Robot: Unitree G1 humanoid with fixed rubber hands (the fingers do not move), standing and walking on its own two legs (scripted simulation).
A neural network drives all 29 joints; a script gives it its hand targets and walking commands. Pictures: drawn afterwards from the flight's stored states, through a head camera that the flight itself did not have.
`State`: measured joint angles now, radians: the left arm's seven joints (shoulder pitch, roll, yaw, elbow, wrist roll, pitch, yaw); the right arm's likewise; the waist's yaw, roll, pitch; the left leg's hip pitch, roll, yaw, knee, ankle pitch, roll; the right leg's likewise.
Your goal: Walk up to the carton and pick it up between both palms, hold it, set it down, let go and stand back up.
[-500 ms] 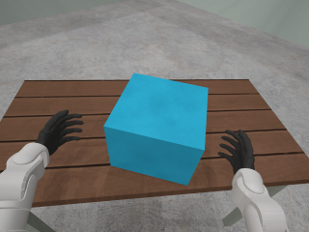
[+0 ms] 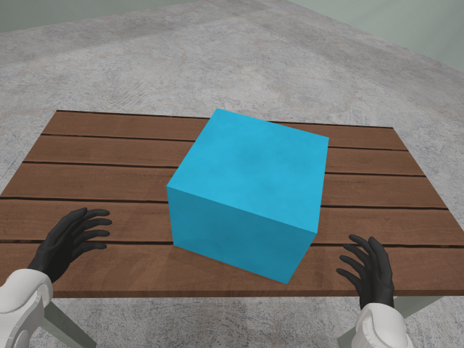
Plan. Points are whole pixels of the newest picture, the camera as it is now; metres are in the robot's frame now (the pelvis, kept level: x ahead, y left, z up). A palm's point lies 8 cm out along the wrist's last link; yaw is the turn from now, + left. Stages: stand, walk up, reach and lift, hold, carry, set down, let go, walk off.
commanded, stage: set down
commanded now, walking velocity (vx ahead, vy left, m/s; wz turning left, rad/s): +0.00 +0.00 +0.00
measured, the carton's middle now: (250, 192) +0.42 -0.03 +0.03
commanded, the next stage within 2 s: let go in 1.54 s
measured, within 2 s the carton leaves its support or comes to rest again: neither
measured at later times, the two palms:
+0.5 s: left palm (43, 312) +0.18 +0.27 +0.04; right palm (365, 331) +0.15 -0.17 +0.04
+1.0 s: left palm (63, 334) +0.16 +0.25 +0.00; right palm (364, 342) +0.15 -0.19 +0.00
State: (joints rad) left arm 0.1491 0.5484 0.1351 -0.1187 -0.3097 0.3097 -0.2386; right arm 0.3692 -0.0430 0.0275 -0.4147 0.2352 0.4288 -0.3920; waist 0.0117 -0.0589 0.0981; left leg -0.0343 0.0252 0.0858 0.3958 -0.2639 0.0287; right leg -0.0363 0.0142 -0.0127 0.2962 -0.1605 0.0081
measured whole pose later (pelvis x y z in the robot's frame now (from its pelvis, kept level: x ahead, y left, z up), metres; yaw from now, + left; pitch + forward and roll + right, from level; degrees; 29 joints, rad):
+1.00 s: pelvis +0.00 +0.00 +0.00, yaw +1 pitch -6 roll -2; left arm 0.41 0.43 0.01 -0.01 -0.24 0.04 -0.16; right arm 0.53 -0.06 0.05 -0.06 0.15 -0.03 -0.26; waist 0.05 -0.01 0.15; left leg -0.04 0.03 0.07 0.44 -0.29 0.02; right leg -0.04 0.02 -0.02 0.34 -0.19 0.01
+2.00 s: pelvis -0.01 -0.03 +0.00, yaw +1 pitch -6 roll -1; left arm 0.17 0.25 0.02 0.48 -0.03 0.09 -0.04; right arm 0.23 -0.16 -0.03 0.59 0.02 -0.16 -0.03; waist 0.01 -0.03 0.11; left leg -0.07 0.03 0.05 0.43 -0.26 -0.01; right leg -0.09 0.02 -0.04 0.39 -0.20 -0.02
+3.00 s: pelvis -0.03 -0.03 +0.00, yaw +4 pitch -5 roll +0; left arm 0.19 0.40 0.02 0.92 0.00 -0.05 0.01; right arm 0.16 -0.40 0.00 1.00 -0.01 -0.05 0.00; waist 0.01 0.00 0.07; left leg -0.10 0.01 0.01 0.36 -0.18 -0.01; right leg -0.12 -0.01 -0.07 0.37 -0.17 -0.02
